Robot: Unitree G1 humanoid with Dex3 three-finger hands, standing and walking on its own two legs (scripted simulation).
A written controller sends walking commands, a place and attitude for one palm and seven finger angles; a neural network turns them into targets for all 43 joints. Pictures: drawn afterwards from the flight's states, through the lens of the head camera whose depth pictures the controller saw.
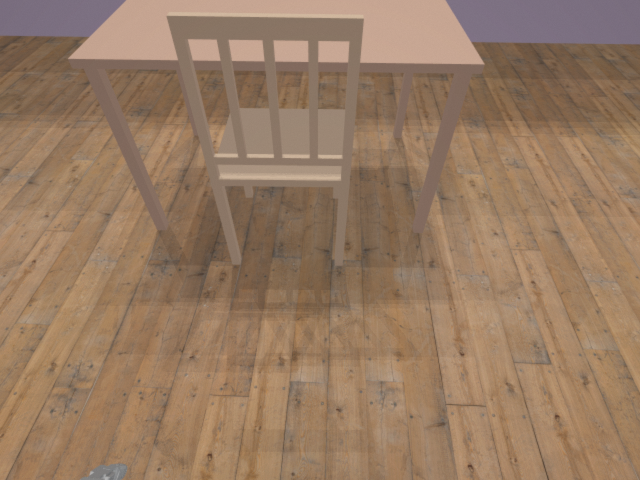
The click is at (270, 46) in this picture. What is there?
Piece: chair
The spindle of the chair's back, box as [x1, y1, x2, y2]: [262, 40, 281, 157]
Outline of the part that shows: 262,40 274,157 281,157 281,142 273,40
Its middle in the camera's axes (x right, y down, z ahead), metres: -0.13 -0.36 +1.04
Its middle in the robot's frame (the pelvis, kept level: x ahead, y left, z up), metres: +1.01 +0.18 -0.07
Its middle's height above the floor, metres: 0.70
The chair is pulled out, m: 0.00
